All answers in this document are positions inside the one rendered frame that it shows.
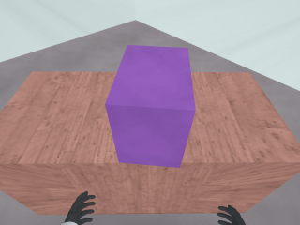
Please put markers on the carton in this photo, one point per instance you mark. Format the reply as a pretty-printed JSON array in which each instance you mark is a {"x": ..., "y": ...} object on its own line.
[{"x": 151, "y": 106}]

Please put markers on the pedestal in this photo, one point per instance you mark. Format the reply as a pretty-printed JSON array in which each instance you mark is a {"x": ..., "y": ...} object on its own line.
[{"x": 56, "y": 143}]

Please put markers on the robot right hand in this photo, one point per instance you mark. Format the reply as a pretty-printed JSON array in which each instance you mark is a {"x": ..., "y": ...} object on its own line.
[{"x": 234, "y": 216}]

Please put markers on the robot left hand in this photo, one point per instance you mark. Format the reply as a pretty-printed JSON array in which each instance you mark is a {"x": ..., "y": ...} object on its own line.
[{"x": 75, "y": 212}]

